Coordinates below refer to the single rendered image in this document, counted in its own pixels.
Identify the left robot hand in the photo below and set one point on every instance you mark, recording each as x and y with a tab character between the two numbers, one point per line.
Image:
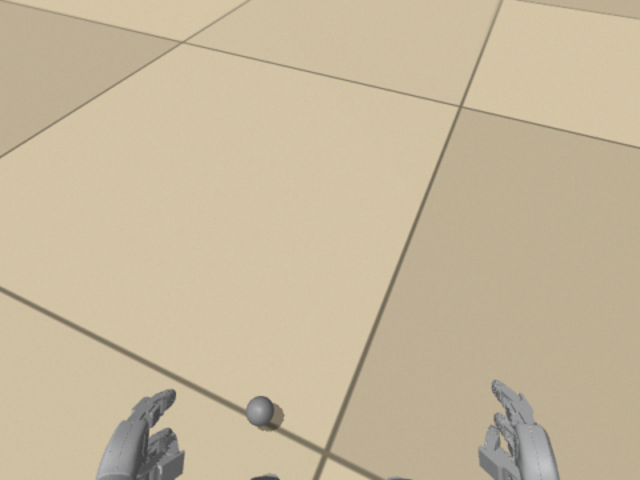
131	452

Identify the right robot hand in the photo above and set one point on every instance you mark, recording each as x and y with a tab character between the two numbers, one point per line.
528	442

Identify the ball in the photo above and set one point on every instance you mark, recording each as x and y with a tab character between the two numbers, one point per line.
259	411

